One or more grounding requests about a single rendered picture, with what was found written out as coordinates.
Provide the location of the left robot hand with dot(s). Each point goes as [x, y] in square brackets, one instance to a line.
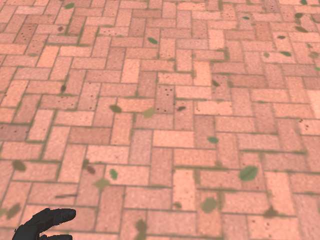
[42, 221]

